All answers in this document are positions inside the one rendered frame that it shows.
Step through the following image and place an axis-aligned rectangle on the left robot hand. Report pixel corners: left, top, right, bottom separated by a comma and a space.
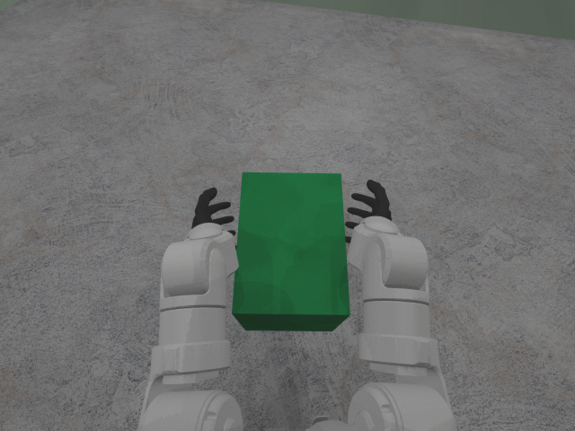
191, 188, 237, 249

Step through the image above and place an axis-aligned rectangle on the left robot upper arm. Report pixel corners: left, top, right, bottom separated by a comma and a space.
138, 390, 243, 431

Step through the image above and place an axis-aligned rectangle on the carton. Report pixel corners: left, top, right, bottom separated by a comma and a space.
232, 172, 350, 331

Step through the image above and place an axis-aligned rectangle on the right robot shin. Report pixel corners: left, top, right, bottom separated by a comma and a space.
309, 416, 329, 429

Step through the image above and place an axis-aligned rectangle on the robot left forearm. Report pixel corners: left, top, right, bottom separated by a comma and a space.
137, 223, 239, 431

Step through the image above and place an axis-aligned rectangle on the robot right forearm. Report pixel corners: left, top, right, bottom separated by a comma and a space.
347, 216, 457, 431

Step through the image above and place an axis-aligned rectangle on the right robot hand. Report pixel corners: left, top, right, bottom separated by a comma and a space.
345, 180, 392, 243

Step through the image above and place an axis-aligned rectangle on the right robot upper arm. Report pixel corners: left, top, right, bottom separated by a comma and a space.
348, 382, 456, 431

